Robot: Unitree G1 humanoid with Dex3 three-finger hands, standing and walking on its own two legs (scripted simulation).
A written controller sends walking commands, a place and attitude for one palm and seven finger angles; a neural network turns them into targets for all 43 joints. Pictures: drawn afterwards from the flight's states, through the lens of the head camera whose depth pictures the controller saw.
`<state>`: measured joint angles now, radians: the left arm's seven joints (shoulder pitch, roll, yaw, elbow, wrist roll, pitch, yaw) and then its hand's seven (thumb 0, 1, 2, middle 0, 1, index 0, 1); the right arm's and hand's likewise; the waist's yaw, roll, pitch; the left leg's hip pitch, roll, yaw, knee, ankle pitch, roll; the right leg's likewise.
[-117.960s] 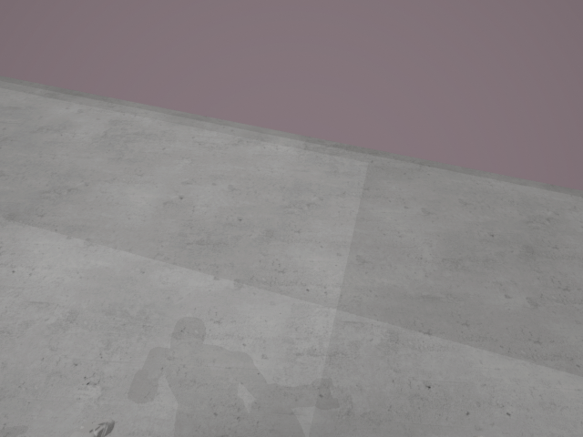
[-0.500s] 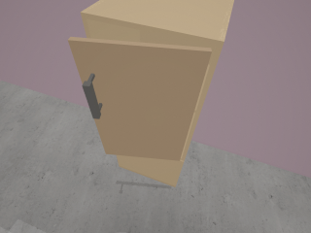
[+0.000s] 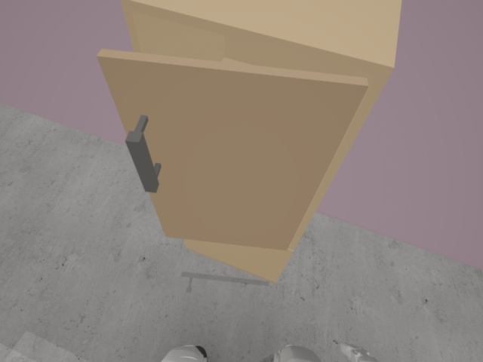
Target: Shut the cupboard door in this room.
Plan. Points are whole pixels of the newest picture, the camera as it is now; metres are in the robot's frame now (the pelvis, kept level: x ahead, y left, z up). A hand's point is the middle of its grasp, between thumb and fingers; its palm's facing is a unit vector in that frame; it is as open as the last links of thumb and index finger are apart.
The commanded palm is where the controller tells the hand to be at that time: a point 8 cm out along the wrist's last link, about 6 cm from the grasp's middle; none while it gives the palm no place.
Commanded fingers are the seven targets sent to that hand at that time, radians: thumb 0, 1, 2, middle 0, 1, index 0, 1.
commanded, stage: come to a stop and stand still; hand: left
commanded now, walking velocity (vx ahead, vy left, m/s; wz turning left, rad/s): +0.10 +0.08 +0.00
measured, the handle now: (147, 156) +0.42 +0.21 +0.06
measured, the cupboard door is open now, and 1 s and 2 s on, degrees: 15 15 15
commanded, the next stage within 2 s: look again from close up in 1.34 s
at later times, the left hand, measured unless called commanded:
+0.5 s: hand out of the picture +0.00 +0.16 -0.17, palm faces +0.10 -0.97 -0.23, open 7.3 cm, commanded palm none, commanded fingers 0.00 0.90 0.90 -0.20 -0.30 -0.20 -0.30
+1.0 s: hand out of the picture +0.00 +0.18 -0.17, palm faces +0.02 -0.98 -0.21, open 7.3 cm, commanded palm none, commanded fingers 0.00 0.90 0.90 -0.20 -0.30 -0.20 -0.30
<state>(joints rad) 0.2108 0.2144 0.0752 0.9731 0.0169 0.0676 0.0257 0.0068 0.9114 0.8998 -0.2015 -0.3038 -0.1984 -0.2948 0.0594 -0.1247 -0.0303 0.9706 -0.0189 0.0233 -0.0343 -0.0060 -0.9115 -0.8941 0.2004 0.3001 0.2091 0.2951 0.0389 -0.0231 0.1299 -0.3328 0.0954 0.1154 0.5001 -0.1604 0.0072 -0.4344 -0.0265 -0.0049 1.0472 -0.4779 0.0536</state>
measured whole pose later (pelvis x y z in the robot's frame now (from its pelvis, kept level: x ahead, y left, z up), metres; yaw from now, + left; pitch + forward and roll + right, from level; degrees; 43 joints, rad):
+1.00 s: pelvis -0.02 +0.00 +0.01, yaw -1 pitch -1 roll +1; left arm 0.24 0.16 0.01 1.10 0.02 0.01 0.03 0.01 0.93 0.90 -0.20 -0.30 -0.20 -0.30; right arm 0.19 -0.16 -0.02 1.08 -0.01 0.00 -0.03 -0.02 -0.94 -0.89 0.20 0.30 0.21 0.29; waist 0.00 -0.01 0.02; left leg -0.18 -0.01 0.11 0.41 -0.21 0.03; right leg -0.14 -0.04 -0.04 0.45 -0.29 0.01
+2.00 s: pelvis -0.03 +0.01 +0.00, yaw +0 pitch -2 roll +0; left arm 0.31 0.15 -0.01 1.04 0.02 0.00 0.04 0.01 0.91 0.90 -0.20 -0.30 -0.20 -0.30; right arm 0.21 -0.17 -0.01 1.06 -0.01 0.00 -0.03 0.00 -0.93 -0.89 0.20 0.30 0.20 0.29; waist 0.01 -0.01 0.03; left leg -0.23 0.00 0.10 0.52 -0.25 0.05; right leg -0.15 -0.04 -0.04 0.50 -0.31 0.02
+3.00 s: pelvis -0.03 +0.02 -0.06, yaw +2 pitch +10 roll -3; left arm 0.56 0.25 0.12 -0.24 -0.26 -0.29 -0.11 0.02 0.90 0.90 -0.87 -1.03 -0.87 -1.02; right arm 0.34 -0.21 0.04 0.51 0.03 -0.21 -0.05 0.01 -0.90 -0.89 0.20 0.30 0.21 0.30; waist 0.01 0.03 -0.12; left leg -0.74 -0.04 -0.01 1.04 -0.47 0.06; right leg -0.68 0.04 -0.06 0.98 -0.48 -0.03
